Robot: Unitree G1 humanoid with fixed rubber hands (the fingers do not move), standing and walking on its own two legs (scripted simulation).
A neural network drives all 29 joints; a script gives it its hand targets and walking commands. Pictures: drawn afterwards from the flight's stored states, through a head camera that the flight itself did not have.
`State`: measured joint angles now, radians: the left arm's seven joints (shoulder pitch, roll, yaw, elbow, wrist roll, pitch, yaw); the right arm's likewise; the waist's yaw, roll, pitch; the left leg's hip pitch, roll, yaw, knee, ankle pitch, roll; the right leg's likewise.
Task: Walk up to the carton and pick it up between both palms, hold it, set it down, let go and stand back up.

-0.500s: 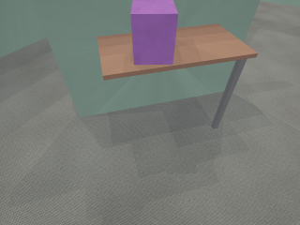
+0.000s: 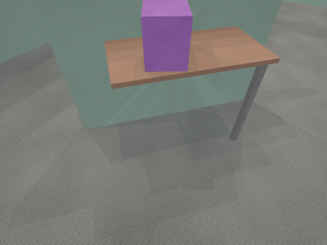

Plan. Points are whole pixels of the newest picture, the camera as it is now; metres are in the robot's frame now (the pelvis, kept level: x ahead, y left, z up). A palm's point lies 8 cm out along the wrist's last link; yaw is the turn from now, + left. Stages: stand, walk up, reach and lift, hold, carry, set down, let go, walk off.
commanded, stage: stand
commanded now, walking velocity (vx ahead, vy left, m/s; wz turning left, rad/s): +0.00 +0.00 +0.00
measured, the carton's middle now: (165, 33) +1.04 +0.03 +0.07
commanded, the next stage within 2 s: walk up in 1.04 s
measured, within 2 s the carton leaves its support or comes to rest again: neither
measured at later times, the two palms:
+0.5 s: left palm out of the picture +0.02 +0.24 -0.14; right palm out of the picture +0.03 -0.23 -0.13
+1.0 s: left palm out of the picture +0.00 +0.23 -0.14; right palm out of the picture +0.02 -0.23 -0.14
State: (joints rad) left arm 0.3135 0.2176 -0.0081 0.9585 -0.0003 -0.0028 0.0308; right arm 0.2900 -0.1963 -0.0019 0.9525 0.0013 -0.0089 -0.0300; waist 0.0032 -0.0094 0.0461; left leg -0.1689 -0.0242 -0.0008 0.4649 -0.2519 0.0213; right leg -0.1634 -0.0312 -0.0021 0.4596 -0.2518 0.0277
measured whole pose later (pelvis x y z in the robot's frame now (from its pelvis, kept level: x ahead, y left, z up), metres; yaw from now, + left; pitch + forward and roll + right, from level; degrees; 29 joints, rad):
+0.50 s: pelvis +0.01 +0.00 +0.00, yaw +0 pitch -2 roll +0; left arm 0.29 0.20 -0.01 1.02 0.00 -0.01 0.04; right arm 0.28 -0.18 0.00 1.00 0.01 -0.01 -0.04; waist 0.00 -0.01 0.05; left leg -0.15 -0.03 0.00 0.43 -0.24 0.02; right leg -0.15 -0.04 0.00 0.44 -0.25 0.03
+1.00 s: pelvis +0.01 +0.00 +0.00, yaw +0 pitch -2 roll +0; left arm 0.30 0.19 -0.02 1.06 0.00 -0.01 0.05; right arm 0.29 -0.17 0.00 1.03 0.00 -0.01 -0.04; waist 0.00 -0.01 0.05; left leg -0.14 -0.03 0.00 0.42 -0.24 0.02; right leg -0.15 -0.04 0.00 0.44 -0.25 0.03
